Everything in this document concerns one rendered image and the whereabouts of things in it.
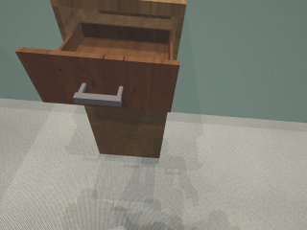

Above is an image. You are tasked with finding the drawer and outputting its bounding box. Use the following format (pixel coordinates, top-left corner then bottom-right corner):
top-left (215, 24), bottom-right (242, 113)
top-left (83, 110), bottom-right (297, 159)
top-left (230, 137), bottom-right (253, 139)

top-left (15, 21), bottom-right (180, 113)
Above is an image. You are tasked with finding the handle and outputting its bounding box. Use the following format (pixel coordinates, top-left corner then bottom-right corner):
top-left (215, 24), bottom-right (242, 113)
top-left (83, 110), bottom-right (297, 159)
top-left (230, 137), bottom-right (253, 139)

top-left (73, 82), bottom-right (124, 107)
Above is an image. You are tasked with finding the cabinet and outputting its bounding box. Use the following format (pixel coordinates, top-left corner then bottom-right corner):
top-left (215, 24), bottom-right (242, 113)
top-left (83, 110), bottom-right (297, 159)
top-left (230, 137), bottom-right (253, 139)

top-left (50, 0), bottom-right (187, 158)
